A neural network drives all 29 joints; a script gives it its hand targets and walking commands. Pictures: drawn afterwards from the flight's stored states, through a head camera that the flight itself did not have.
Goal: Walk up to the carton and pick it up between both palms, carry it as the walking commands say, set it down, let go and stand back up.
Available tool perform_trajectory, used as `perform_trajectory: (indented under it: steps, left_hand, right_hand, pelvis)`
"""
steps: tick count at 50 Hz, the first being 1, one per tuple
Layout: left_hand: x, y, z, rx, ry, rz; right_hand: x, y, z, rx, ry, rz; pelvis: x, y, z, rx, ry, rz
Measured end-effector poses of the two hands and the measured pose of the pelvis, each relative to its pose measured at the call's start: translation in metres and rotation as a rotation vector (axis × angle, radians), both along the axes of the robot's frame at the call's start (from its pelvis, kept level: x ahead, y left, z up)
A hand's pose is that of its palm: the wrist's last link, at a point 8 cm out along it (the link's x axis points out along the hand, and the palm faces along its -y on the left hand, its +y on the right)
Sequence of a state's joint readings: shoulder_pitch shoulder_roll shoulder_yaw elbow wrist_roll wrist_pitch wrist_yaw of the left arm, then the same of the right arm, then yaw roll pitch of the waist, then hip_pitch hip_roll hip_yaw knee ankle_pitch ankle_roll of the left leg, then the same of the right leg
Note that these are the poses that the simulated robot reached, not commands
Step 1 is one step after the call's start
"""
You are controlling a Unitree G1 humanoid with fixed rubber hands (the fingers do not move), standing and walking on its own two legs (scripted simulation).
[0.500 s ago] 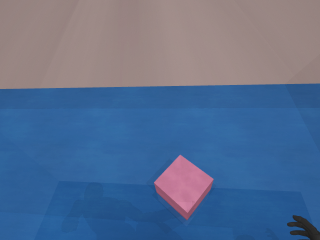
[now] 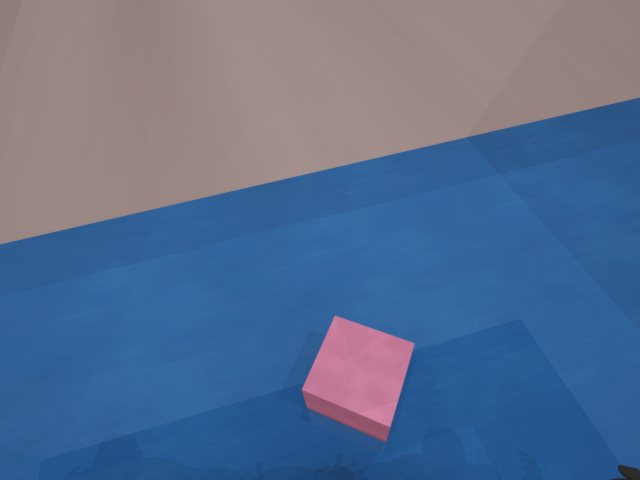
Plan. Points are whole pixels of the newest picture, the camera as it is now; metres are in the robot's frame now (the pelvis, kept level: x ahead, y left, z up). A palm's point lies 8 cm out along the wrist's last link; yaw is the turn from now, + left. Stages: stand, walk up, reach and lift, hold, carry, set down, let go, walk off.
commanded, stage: walk up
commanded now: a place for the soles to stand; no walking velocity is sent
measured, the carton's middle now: (359, 376) +0.50 -0.08 -0.66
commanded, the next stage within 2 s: none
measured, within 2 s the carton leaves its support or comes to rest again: neither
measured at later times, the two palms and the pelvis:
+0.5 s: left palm out of the picture +0.21 +0.52 -0.09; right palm out of the picture +0.06 -0.17 -0.05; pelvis +0.04 +0.20 +0.00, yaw -14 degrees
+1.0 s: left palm (24, 405) +0.28 +0.45 -0.08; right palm out of the picture -0.04 -0.16 -0.06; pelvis +0.04 +0.18 +0.00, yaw -27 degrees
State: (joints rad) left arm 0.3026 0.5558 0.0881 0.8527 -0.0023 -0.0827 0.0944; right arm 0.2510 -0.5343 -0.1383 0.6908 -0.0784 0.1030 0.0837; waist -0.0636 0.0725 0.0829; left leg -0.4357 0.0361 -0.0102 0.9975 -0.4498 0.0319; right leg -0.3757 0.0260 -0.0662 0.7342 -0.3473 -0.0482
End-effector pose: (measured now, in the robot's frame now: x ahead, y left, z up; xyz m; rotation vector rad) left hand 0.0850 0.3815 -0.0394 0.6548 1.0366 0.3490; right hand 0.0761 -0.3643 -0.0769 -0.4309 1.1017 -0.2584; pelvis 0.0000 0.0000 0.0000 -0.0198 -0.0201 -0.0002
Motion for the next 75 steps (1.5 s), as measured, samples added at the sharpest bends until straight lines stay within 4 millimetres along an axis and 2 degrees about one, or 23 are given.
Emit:
perform_trajectory:
  steps: [6,11,13,15,16,18,20,22,26,30,34,37,41,45,49,53,59,65,68,75]
  left_hand:
    - [-0.007,0.050,0.023,0.050,0.038,0.007]
    - [0.011,0.107,0.029,0.073,0.080,-0.056]
    - [0.030,0.132,0.021,0.065,0.084,-0.097]
    - [0.054,0.157,0.003,0.055,0.073,-0.136]
    - [0.067,0.164,-0.006,0.047,0.057,-0.143]
    - [0.091,0.168,-0.020,0.006,0.030,-0.173]
    - [0.107,0.162,-0.033,-0.053,0.036,-0.218]
    - [0.115,0.154,-0.045,-0.119,0.060,-0.244]
    - [0.124,0.138,-0.056,-0.211,0.098,-0.287]
    - [0.140,0.128,-0.054,-0.230,0.114,-0.330]
    - [0.155,0.118,-0.042,-0.211,0.112,-0.375]
    - [0.157,0.116,-0.036,-0.176,0.097,-0.397]
    - [0.155,0.112,-0.027,-0.165,0.116,-0.389]
    - [0.171,0.099,-0.028,-0.193,0.093,-0.416]
    - [0.193,0.073,-0.041,-0.230,0.057,-0.442]
    - [0.194,0.041,-0.045,-0.271,0.085,-0.494]
    - [0.193,0.023,-0.043,-0.253,0.072,-0.487]
    - [0.194,0.003,-0.027,-0.226,0.092,-0.493]
    - [0.202,-0.002,-0.020,-0.201,0.094,-0.498]
    - [0.230,-0.023,-0.011,-0.203,0.047,-0.514]
  right_hand:
    - [0.043,0.065,-0.004,0.059,-0.070,0.030]
    - [0.071,0.124,-0.006,0.096,-0.144,0.024]
    - [0.072,0.147,-0.009,0.094,-0.157,0.003]
    - [0.064,0.165,-0.016,0.060,-0.165,-0.019]
    - [0.055,0.175,-0.020,0.047,-0.149,-0.032]
    - [0.034,0.193,-0.019,0.036,-0.106,-0.069]
    - [0.016,0.203,-0.007,0.010,-0.082,-0.107]
    - [0.003,0.205,0.008,-0.030,-0.074,-0.132]
    - [-0.019,0.194,0.033,-0.118,-0.067,-0.175]
    - [-0.046,0.178,0.044,-0.186,-0.060,-0.235]
    - [-0.075,0.166,0.042,-0.204,-0.053,-0.289]
    - [-0.091,0.160,0.030,-0.191,-0.047,-0.326]
    - [-0.091,0.173,0.023,-0.134,-0.063,-0.371]
    - [-0.092,0.189,0.018,-0.101,-0.078,-0.384]
    - [-0.115,0.202,0.011,-0.089,-0.048,-0.411]
    - [-0.128,0.201,0.019,-0.071,-0.051,-0.444]
    - [-0.128,0.170,0.020,-0.063,-0.050,-0.444]
    - [-0.104,0.143,0.015,-0.024,-0.079,-0.453]
    - [-0.090,0.138,0.009,0.000,-0.093,-0.457]
    - [-0.067,0.142,0.002,0.055,-0.102,-0.465]
  pelvis:
    - [0.017,0.053,0.010,-0.006,-0.035,-0.049]
    - [0.026,0.109,0.006,0.013,-0.025,-0.108]
    - [0.029,0.133,-0.001,0.020,-0.011,-0.136]
    - [0.033,0.157,-0.017,0.008,0.006,-0.152]
    - [0.033,0.166,-0.021,0.003,0.006,-0.152]
    - [0.033,0.177,-0.021,0.000,0.000,-0.173]
    - [0.034,0.183,-0.015,-0.002,0.001,-0.204]
    - [0.036,0.190,-0.010,-0.013,0.007,-0.222]
    - [0.041,0.201,-0.003,-0.023,0.016,-0.252]
    - [0.041,0.203,-0.002,-0.010,0.020,-0.292]
    - [0.037,0.197,-0.002,-0.007,0.021,-0.340]
    - [0.034,0.187,-0.006,0.000,0.017,-0.377]
    - [0.036,0.182,0.002,0.013,0.010,-0.426]
    - [0.040,0.184,0.004,0.020,0.016,-0.450]
    - [0.040,0.182,0.000,0.026,-0.007,-0.454]
    - [0.039,0.171,0.009,0.006,-0.016,-0.479]
    - [0.034,0.149,0.009,0.013,-0.018,-0.480]
    - [0.040,0.133,0.017,0.034,0.015,-0.495]
    - [0.045,0.128,0.019,0.037,0.022,-0.509]
    - [0.053,0.121,0.023,0.040,0.023,-0.510]
